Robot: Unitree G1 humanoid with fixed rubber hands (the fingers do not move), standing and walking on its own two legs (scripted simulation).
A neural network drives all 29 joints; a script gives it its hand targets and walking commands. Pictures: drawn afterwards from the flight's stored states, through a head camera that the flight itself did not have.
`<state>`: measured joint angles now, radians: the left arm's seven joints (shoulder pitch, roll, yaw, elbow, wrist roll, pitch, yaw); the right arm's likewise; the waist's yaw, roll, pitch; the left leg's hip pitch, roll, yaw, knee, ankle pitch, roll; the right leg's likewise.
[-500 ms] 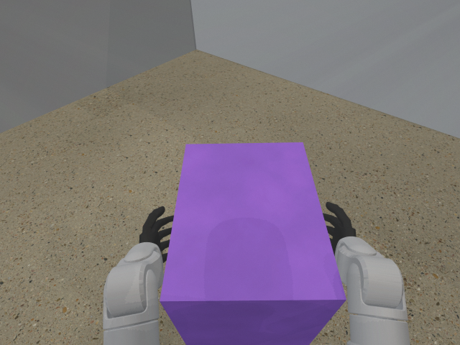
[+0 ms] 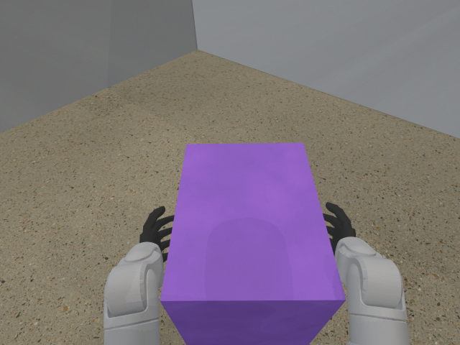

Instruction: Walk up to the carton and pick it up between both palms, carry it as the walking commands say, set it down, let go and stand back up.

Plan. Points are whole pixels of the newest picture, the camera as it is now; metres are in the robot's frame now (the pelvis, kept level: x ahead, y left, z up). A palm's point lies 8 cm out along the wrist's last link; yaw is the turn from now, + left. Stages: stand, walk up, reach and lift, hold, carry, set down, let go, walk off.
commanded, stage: carry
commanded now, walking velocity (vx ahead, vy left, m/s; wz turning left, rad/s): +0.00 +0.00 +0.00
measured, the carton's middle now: (245, 247) +0.30 +0.00 +0.00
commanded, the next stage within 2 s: hold in 0.14 s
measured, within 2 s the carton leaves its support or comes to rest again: neither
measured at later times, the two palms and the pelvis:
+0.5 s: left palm (154, 251) +0.27 +0.16 +0.05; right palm (337, 254) +0.26 -0.16 +0.04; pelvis -0.02 +0.01 +0.00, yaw -6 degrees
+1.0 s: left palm (156, 242) +0.29 +0.16 +0.05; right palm (338, 247) +0.27 -0.16 +0.05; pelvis -0.01 +0.02 +0.01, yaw -7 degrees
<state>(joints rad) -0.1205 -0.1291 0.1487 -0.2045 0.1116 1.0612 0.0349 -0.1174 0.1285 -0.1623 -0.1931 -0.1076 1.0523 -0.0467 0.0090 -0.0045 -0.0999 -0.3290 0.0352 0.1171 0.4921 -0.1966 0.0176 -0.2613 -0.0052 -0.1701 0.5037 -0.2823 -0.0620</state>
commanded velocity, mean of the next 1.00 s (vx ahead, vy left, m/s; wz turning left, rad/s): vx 0.00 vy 0.00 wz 0.00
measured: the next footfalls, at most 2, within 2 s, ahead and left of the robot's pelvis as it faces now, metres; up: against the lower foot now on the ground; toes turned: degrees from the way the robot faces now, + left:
none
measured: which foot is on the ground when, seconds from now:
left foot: down 0.00-1.00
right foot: down 0.00-1.00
